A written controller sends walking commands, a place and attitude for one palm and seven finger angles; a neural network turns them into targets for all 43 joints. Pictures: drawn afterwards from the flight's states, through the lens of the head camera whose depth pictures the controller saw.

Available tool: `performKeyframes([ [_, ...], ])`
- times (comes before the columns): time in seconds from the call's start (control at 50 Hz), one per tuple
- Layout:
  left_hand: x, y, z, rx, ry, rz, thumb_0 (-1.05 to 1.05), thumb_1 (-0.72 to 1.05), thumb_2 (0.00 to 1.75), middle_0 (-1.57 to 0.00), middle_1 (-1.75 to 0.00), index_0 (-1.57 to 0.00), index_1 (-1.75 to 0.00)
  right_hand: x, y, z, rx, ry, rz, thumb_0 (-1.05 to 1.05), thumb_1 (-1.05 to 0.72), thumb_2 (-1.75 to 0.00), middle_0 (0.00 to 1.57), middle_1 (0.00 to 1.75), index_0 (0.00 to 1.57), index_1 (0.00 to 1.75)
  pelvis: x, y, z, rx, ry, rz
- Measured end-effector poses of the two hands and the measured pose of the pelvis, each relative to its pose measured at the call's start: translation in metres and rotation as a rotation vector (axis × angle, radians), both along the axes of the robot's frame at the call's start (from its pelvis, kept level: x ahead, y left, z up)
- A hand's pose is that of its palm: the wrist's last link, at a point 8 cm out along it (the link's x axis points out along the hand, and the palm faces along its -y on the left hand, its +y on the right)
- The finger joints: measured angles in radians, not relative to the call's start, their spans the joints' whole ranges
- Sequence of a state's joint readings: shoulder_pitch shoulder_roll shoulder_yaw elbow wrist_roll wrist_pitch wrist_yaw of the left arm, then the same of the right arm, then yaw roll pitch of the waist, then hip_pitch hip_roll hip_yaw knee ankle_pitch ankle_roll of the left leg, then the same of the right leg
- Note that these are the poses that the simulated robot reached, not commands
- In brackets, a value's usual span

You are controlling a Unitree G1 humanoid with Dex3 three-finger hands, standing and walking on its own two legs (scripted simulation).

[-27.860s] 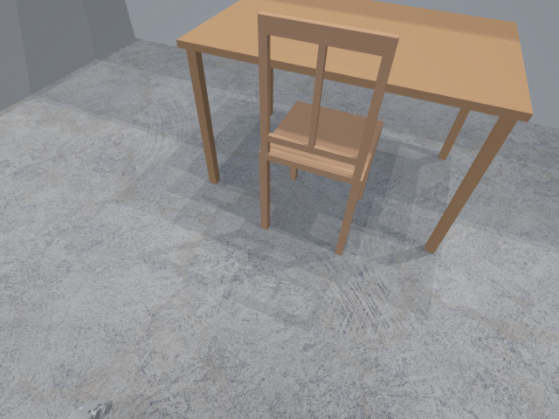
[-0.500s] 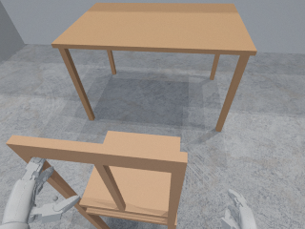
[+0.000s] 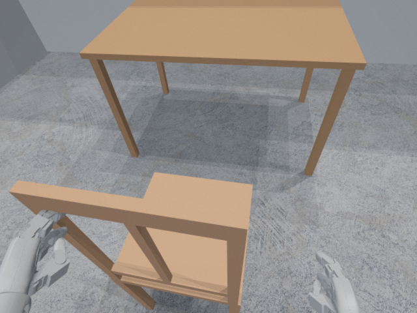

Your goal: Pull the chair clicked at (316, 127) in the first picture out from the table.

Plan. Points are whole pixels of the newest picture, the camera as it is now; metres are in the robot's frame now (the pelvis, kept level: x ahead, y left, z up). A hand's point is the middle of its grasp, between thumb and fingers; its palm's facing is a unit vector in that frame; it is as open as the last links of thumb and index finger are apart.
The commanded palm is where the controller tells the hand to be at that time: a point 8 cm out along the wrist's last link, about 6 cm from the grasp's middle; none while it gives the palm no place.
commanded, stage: draw the hand back to the body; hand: left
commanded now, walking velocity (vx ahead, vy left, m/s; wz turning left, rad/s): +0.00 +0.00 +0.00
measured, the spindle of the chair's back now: (153, 255) +0.23 +0.16 -0.06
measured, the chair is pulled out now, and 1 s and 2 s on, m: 0.66 0.69 0.69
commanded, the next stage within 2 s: step back with the hand held close in 0.12 s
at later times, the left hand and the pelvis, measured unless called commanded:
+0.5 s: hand (56, 272) +0.15 +0.27 +0.07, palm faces +0.14 -0.82 -0.55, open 6.9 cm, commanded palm +0.10 +0.31 +0.18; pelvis -0.05 +0.01 +0.00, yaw -1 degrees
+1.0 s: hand out of the picture +0.07 +0.28 +0.21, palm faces +0.52 -0.69 -0.51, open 7.0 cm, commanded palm +0.02 +0.31 +0.18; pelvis -0.12 +0.00 -0.01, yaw +1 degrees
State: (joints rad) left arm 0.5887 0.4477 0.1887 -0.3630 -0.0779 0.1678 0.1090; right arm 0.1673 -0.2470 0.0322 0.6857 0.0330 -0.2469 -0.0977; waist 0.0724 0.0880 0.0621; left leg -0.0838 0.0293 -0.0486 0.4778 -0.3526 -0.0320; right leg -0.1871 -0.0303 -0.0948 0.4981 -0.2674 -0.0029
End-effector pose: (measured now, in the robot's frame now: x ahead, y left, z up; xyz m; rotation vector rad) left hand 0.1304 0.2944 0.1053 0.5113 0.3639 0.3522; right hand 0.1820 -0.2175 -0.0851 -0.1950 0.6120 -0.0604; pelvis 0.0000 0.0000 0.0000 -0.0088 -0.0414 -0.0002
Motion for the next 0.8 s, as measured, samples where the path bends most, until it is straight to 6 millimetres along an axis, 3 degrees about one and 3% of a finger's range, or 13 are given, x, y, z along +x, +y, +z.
performKeyframes([
  [0.28, -0.003, 0.003, 0.0, -0.008, -0.02, -0.021, 0.01, 0.9, 0.9, -0.35, -0.38, -0.35, -0.33, -0.013, 0.006, 0.002, 0.005, -0.003, -0.011, 0.01, -0.9, -0.9, 0.2, 0.3, 0.2, 0.3, -0.009, 0.005, 0.0, 0.002, -0.016, -0.013],
  [0.48, -0.008, 0.009, 0.002, 0.018, -0.018, -0.106, 0.02, 0.9, 0.9, -0.33, -0.37, -0.33, -0.33, -0.044, -0.004, 0.004, -0.033, 0.093, -0.092, 0.01, -0.9, -0.9, 0.2, 0.3, 0.2, 0.3, -0.046, 0.009, 0.002, 0.021, -0.003, -0.025],
  [0.8, -0.074, -0.007, 0.017, 0.124, -0.092, -0.237, 0.01, 0.89, 0.9, -0.24, -0.32, -0.47, -0.39, -0.113, -0.019, -0.003, -0.089, 0.116, -0.098, 0.01, -0.9, -0.9, 0.2, 0.3, 0.2, 0.3, -0.093, -0.005, -0.01, 0.004, -0.003, 0.003],
])
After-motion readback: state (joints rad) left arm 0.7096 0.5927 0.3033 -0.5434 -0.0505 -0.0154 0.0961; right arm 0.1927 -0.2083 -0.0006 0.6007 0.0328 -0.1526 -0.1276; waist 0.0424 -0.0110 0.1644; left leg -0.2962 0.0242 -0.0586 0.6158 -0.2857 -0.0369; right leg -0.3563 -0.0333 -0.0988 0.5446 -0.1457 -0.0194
